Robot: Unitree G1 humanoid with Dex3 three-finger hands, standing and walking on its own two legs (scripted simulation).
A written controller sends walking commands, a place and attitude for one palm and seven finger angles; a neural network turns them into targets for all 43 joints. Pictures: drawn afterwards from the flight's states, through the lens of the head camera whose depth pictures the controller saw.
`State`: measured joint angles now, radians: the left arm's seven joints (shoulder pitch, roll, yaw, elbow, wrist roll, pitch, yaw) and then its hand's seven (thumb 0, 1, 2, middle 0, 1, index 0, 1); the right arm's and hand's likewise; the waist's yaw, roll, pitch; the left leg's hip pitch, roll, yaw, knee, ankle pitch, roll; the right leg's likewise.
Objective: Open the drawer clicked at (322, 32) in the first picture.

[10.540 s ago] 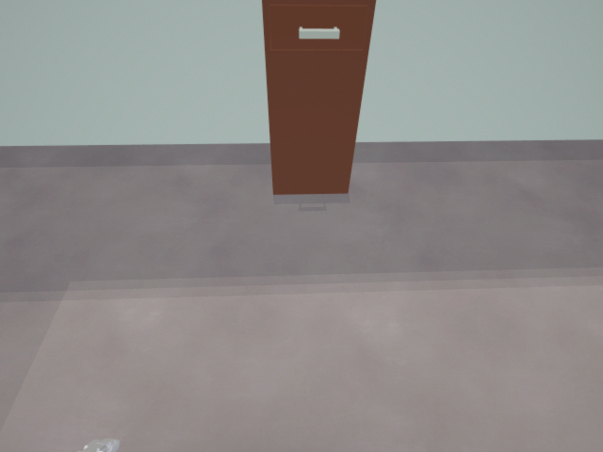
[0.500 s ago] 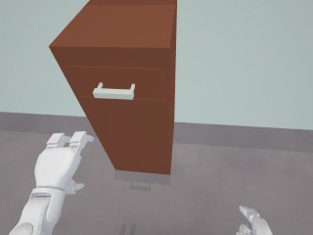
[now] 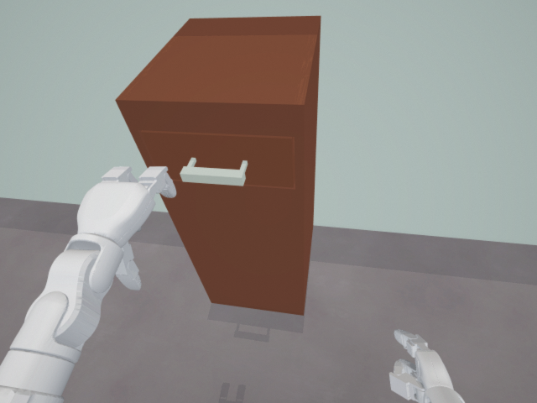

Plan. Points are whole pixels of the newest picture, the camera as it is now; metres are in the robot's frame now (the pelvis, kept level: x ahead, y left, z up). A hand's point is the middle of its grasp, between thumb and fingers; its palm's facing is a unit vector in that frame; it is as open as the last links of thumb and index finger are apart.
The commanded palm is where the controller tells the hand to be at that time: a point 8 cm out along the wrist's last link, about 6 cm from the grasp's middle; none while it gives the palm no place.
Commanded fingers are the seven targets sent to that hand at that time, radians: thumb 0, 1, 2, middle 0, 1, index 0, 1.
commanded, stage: raise the hand with hooked fingers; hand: left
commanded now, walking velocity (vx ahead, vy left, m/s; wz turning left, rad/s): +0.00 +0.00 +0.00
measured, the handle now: (215, 169) +0.55 +0.21 +0.01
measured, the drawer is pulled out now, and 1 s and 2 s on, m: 0.00 0.00 0.00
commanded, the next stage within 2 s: move the hooked fingers above the handle in 0.40 s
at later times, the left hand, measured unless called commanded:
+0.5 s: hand (138, 229) +0.31 +0.24 +0.12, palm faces +0.07 -0.05 -1.00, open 13.8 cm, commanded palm +0.28 +0.24 +0.18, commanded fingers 0.00 -0.50 0.30 -0.30 -1.20 -0.30 -1.20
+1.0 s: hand (161, 211) +0.36 +0.23 +0.09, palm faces -0.03 -0.04 -1.00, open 13.8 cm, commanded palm +0.35 +0.23 +0.16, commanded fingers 0.00 -0.50 0.30 -0.30 -1.20 -0.30 -1.20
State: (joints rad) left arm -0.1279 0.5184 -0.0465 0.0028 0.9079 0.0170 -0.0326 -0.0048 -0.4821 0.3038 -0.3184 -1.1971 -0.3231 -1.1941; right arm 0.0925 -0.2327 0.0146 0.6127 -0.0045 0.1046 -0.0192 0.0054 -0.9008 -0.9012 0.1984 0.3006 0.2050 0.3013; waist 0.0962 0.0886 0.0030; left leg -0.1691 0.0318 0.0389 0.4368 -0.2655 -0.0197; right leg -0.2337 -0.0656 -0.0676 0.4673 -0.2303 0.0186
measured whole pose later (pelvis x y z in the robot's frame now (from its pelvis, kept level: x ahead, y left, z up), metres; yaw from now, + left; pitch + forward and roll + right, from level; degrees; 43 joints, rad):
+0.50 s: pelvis -0.01 +0.00 +0.00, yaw -1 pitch +1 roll +1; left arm -0.14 0.52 -0.02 0.04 0.89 -0.02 0.01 0.00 -0.49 0.30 -0.32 -1.21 -0.32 -1.20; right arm 0.14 -0.27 -0.03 0.65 0.01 0.11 -0.01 0.01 -0.90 -0.90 0.20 0.30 0.20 0.30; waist 0.09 0.09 0.01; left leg -0.18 0.03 0.05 0.40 -0.23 -0.02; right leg -0.25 -0.07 -0.06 0.44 -0.20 0.02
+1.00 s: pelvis -0.01 +0.00 +0.00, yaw -1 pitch +3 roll +1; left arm -0.38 0.51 -0.08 0.35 0.93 -0.08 0.00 0.00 -0.49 0.30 -0.32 -1.21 -0.32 -1.20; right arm 0.19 -0.26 -0.03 0.66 0.02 0.11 -0.03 0.01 -0.90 -0.90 0.20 0.30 0.20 0.30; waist 0.05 0.06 -0.01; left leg -0.25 0.03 0.05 0.44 -0.25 -0.01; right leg -0.32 -0.07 -0.05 0.47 -0.21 0.02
